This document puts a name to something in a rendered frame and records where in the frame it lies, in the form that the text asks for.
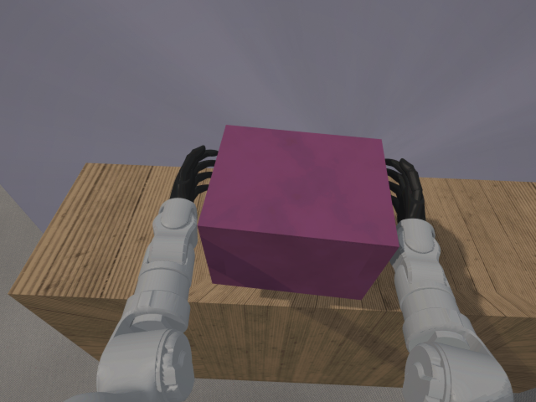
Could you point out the left robot forearm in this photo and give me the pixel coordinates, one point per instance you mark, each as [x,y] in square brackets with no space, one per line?
[160,300]

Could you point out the right robot hand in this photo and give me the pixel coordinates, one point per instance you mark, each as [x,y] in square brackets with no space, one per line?
[410,203]

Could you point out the left robot hand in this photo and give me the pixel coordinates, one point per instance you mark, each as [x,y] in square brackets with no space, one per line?
[185,184]

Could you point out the pedestal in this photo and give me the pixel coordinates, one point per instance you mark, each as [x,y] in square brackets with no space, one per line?
[86,265]

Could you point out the robot left upper arm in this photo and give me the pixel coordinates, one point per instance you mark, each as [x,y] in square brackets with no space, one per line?
[151,366]

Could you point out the robot right upper arm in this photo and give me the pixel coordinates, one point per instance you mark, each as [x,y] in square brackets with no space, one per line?
[436,372]

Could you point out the carton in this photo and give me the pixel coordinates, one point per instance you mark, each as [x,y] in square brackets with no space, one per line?
[297,211]

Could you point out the right robot forearm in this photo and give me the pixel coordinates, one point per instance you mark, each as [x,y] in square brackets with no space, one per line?
[425,297]

